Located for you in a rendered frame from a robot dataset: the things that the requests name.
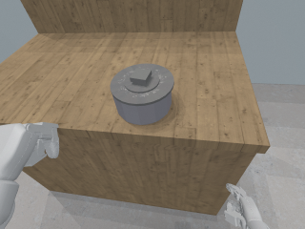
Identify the pot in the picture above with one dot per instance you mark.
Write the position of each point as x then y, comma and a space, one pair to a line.
144, 115

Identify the table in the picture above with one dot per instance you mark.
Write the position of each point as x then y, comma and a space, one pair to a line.
63, 75

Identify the robot left hand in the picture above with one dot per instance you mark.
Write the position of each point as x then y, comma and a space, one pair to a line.
23, 145

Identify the right robot forearm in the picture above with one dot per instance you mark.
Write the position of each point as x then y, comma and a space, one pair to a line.
256, 224

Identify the knob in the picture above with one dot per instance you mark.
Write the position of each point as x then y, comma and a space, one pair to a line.
141, 76

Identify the left robot forearm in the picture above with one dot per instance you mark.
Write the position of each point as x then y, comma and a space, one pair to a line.
8, 192

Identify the robot right hand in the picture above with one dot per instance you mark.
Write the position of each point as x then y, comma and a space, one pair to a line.
239, 214

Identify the lid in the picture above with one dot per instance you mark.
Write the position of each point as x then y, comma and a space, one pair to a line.
130, 93

